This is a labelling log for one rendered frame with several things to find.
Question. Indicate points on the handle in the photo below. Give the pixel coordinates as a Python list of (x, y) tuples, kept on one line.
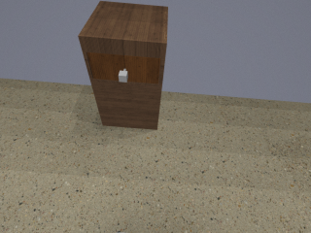
[(123, 76)]

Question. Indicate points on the drawer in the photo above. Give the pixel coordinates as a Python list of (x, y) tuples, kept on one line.
[(140, 69)]

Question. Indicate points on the cabinet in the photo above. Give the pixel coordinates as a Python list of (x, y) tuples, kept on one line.
[(133, 30)]

